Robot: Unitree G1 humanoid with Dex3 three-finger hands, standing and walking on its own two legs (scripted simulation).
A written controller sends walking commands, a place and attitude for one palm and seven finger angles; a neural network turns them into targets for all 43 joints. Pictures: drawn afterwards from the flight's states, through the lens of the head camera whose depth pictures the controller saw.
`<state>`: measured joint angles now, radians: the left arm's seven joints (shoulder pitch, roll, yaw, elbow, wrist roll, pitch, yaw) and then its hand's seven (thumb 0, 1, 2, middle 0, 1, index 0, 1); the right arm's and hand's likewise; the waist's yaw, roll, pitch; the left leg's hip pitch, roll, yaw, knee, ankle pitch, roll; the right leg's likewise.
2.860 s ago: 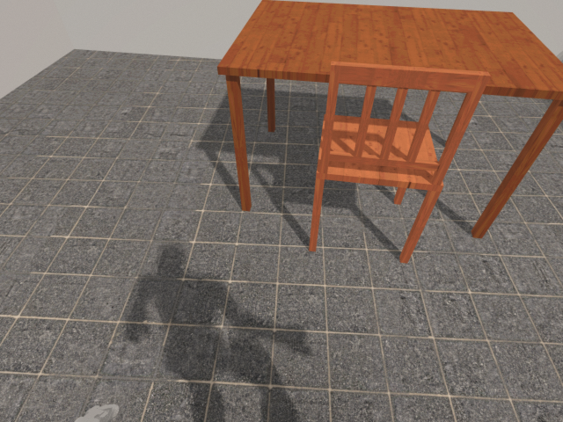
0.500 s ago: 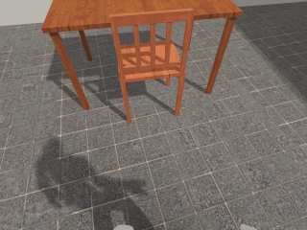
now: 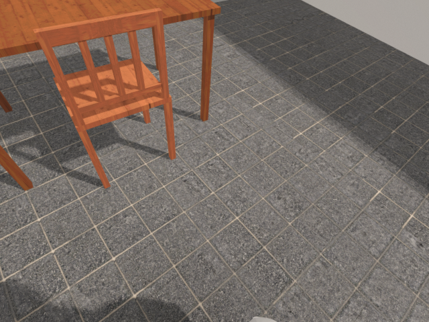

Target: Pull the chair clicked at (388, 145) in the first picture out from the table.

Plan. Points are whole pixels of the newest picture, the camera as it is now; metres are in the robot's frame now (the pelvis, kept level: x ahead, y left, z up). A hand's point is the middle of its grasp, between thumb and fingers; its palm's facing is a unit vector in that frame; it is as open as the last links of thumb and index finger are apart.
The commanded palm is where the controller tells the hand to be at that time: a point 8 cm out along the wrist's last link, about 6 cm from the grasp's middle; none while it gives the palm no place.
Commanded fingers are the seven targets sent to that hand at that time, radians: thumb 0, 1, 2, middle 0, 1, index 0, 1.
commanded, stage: walk to a spot facing it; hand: left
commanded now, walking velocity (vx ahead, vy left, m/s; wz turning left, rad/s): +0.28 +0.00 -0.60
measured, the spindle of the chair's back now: (115, 66) +0.97 +0.42 -0.10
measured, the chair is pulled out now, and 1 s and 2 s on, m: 0.00 0.00 0.00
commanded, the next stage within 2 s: turn to face it in 1.34 s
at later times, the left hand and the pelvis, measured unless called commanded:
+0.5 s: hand out of the picture +0.14 +0.13 -0.17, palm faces -0.19 -0.96 -0.19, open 7.4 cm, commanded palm none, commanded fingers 0.00 0.90 0.90 -0.20 -0.30 -0.20 -0.30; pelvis +0.13 -0.05 +0.00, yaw -15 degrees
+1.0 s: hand (192, 180) +0.51 +0.08 -0.17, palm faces -0.45 -0.88 -0.16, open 7.4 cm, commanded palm none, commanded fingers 0.00 0.90 0.90 -0.20 -0.30 -0.20 -0.30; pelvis +0.35 -0.05 +0.00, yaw -31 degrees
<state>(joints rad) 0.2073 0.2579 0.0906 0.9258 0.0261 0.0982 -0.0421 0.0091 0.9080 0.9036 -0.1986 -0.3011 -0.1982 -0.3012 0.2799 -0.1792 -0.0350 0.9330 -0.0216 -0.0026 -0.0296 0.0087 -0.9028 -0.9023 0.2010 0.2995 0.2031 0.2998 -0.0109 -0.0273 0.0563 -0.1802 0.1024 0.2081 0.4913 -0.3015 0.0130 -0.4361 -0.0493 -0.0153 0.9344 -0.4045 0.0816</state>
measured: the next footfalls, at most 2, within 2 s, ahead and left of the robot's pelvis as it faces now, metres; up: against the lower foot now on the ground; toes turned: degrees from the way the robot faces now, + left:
right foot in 0.14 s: +0.03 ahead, -0.14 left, +0.00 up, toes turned -12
left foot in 0.60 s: +0.36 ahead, +0.03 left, +0.00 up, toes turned -11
